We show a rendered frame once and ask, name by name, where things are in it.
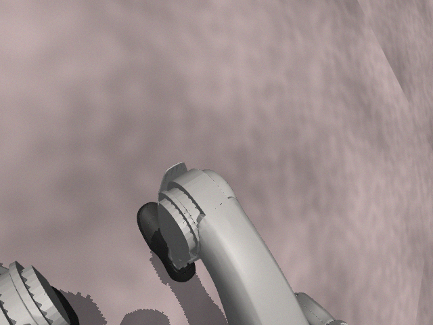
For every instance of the right robot hand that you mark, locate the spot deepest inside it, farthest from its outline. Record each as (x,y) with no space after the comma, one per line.
(315,314)

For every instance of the left robot foot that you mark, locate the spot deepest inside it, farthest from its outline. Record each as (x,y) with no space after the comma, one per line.
(69,310)

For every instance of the right robot foot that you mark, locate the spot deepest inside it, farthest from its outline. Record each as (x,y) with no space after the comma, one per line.
(147,220)

